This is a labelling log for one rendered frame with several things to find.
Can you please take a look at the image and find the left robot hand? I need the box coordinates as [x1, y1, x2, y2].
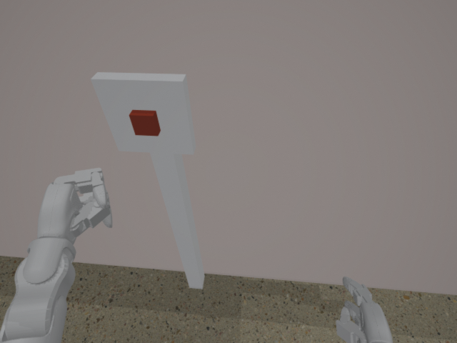
[37, 168, 112, 245]

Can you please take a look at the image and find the panel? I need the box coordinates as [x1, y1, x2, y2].
[91, 72, 205, 289]

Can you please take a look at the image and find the right robot hand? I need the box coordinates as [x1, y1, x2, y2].
[336, 277, 393, 343]

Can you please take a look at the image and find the left robot forearm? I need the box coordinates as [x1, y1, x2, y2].
[0, 237, 76, 343]

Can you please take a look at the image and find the button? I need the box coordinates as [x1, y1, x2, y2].
[129, 110, 161, 136]

